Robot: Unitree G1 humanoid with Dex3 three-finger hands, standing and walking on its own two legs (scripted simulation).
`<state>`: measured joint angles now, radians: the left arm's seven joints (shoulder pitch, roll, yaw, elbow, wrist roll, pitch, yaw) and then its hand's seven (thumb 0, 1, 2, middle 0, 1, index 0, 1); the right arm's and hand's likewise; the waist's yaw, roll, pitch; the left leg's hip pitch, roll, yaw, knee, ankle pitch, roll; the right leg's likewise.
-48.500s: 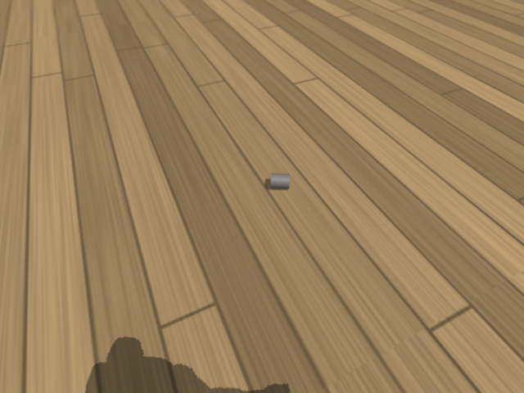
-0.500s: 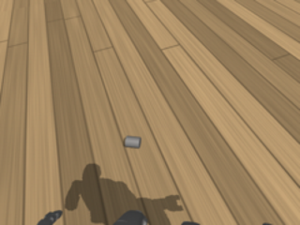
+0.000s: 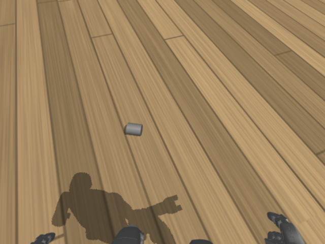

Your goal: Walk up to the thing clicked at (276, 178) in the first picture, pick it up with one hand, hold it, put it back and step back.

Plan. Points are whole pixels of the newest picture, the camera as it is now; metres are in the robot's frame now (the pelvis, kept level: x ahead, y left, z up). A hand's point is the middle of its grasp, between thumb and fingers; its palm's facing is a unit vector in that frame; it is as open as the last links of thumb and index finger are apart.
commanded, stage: step back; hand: left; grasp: from above
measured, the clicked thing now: (134, 129) +0.84 +0.22 -0.72
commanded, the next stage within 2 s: stand in 1.84 s
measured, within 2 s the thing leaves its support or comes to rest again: neither
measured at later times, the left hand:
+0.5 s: hand out of the picture -0.06 +0.27 -0.14, palm faces +0.07 -0.92 -0.39, open 7.4 cm
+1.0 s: hand out of the picture -0.25 +0.24 -0.13, palm faces +0.07 -0.90 -0.42, open 7.4 cm
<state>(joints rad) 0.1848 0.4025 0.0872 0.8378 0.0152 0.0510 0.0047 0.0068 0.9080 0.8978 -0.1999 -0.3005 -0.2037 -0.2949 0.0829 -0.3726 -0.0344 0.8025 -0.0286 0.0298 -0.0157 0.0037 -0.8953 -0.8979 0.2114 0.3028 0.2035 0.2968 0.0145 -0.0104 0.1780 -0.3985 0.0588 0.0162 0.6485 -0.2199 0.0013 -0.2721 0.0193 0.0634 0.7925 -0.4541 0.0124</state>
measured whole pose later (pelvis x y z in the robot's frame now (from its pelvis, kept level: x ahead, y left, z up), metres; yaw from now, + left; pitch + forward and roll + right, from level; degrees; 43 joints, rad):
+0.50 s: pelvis -0.17 -0.01 +0.01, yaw +4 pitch -2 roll -1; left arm 0.10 0.41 0.07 0.82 0.01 0.07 0.03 0.01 0.91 0.90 -0.20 -0.30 -0.20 -0.30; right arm 0.17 -0.35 -0.03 0.89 -0.04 0.04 -0.01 0.01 -0.90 -0.90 0.21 0.30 0.20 0.30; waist -0.01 -0.04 0.18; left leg -0.31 -0.01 -0.02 0.62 -0.27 0.03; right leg -0.50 0.10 0.13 1.19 -0.52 -0.02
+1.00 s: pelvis -0.28 -0.05 +0.00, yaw +4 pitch -2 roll +0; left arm 0.24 0.38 0.07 0.93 0.04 -0.01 -0.01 0.01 0.90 0.90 -0.20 -0.30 -0.21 -0.30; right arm 0.23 -0.40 -0.06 0.98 -0.03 0.03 0.01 0.01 -0.90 -0.90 0.21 0.30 0.20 0.30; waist 0.03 0.02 0.08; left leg -0.28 -0.01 -0.03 0.65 -0.42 -0.02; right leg -0.24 -0.04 -0.04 0.66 -0.38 -0.01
